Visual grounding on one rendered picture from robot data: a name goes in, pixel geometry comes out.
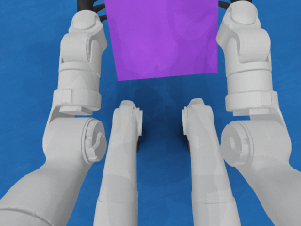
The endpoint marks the left robot shin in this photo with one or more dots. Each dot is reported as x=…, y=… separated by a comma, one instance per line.
x=124, y=102

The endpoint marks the carton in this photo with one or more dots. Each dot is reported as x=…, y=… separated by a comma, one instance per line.
x=163, y=38

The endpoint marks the left robot thigh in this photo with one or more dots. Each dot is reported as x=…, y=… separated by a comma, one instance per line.
x=117, y=204

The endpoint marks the left robot upper arm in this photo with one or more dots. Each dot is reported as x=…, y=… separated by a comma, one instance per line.
x=47, y=196

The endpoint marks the robot left hand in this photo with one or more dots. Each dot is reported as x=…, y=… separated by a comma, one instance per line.
x=88, y=5

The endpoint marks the right robot upper arm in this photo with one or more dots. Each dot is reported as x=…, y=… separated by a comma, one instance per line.
x=260, y=150

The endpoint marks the robot right forearm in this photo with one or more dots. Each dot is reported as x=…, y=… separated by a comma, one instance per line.
x=248, y=65

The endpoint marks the robot right hand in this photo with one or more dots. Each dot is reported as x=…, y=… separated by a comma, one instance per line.
x=225, y=5

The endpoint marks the robot left forearm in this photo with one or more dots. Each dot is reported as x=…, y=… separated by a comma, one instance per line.
x=79, y=68

